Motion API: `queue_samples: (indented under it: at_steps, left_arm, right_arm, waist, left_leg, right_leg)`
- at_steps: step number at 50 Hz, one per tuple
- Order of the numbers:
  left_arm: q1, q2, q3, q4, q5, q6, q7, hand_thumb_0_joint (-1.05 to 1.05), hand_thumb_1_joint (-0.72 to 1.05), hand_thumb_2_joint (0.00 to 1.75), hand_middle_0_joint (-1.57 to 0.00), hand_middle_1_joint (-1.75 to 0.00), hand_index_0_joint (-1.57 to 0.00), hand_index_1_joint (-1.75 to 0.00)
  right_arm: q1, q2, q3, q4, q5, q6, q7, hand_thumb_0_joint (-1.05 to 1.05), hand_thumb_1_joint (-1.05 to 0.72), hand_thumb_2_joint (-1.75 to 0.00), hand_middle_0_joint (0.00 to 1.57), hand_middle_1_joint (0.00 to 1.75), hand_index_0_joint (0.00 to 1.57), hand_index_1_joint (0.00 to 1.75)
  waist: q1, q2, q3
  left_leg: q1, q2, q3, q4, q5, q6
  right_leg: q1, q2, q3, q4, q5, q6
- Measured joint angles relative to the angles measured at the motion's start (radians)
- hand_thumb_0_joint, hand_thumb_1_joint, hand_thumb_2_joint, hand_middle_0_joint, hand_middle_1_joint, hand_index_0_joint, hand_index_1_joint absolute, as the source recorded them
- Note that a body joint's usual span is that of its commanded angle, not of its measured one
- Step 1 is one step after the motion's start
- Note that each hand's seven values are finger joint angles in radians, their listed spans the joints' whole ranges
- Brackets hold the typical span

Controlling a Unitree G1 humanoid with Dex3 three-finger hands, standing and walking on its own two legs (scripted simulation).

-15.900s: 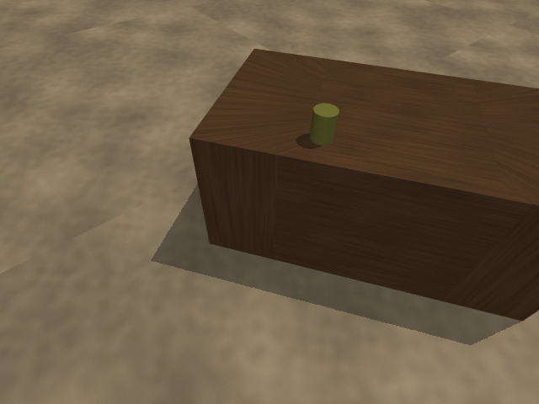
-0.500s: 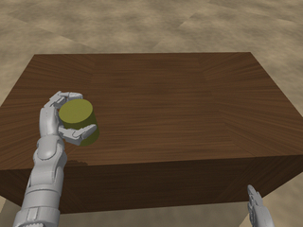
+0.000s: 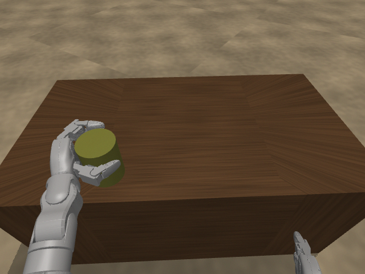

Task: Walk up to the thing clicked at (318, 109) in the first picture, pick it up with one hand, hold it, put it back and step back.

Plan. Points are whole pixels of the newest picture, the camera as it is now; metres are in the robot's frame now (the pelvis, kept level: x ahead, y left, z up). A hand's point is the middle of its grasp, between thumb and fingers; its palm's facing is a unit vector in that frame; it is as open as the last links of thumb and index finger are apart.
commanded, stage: lift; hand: left
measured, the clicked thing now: (102, 158) +0.35 +0.17 +0.10
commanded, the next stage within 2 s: hold in 0.06 s
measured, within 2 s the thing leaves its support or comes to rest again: neither
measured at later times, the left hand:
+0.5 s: hand (91, 151) +0.34 +0.17 +0.15, palm faces +0.20 -0.98 -0.02, open 11.1 cm
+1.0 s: hand (91, 146) +0.34 +0.17 +0.16, palm faces +0.20 -0.98 +0.00, open 11.0 cm
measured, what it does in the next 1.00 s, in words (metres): stands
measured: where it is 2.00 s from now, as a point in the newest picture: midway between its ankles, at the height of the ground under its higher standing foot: outside the picture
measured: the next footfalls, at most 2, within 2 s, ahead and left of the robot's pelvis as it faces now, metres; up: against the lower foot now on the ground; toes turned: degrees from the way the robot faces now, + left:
none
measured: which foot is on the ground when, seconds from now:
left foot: down 0.00-1.00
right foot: down 0.00-1.00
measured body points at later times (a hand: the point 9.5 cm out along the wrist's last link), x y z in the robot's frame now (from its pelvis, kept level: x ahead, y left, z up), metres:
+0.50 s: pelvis +0.01 +0.00 +0.01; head -0.01 -0.02 +0.46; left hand +0.32 +0.23 +0.15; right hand +0.17 -0.25 -0.06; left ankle +0.02 +0.14 -0.71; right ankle +0.02 -0.14 -0.71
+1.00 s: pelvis +0.01 +0.00 +0.01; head +0.01 -0.01 +0.46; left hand +0.33 +0.22 +0.16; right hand +0.18 -0.26 -0.06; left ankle +0.02 +0.14 -0.71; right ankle +0.02 -0.14 -0.71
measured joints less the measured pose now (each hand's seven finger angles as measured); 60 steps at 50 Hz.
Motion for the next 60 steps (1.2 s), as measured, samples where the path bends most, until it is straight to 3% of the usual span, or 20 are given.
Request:
queue_samples:
  at_steps: [21, 43, 60]
  left_arm:
    - [0.056, -0.011, 0.0, -0.115, -0.007, 0.101, -0.012, -0.01, -0.56, 1.12, -0.67, -1.02, -0.68, -1.04]
    - [0.078, -0.026, -0.004, -0.226, -0.015, 0.188, -0.017, -0.01, -0.56, 1.11, -0.67, -1.02, -0.69, -1.03]
    - [0.104, -0.022, 0.01, -0.206, -0.016, 0.151, -0.027, -0.01, -0.56, 1.11, -0.67, -1.02, -0.68, -1.03]
  right_arm:
    - [-0.026, 0.007, 0.01, 0.079, 0.002, -0.07, 0.006, -0.01, 0.51, -0.06, 0.06, 0.05, 0.05, 0.05]
    - [-0.053, 0.006, -0.012, 0.151, -0.002, -0.12, 0.016, -0.01, 0.5, -0.06, 0.06, 0.05, 0.05, 0.05]
    - [-0.078, -0.003, -0.02, 0.187, -0.004, -0.134, 0.015, -0.01, 0.5, -0.06, 0.06, 0.05, 0.05, 0.05]
  waist:
    - [0.004, 0.008, 0.011]
    - [0.01, 0.012, 0.029]
    - [0.007, 0.011, 0.022]
  left_leg:
    - [0.08, -0.002, -0.004, -0.061, 0.017, 0.001]
    - [0.125, -0.006, -0.005, -0.103, 0.029, 0.005]
    - [0.138, -0.002, -0.011, -0.12, 0.025, 0.001]
  right_leg:
    - [0.083, -0.003, -0.007, -0.064, 0.017, 0.0]
    - [0.135, -0.008, -0.01, -0.115, 0.032, 0.004]
    - [0.148, -0.005, -0.017, -0.131, 0.026, 0.0]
